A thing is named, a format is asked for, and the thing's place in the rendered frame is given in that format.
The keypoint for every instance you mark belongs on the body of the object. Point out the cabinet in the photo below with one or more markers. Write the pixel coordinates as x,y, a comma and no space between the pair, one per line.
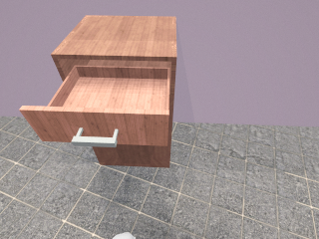
124,41

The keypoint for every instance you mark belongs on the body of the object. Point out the handle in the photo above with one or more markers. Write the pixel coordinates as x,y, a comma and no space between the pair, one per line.
95,141

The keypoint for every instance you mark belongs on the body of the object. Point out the drawer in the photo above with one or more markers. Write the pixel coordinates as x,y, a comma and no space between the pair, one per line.
100,99

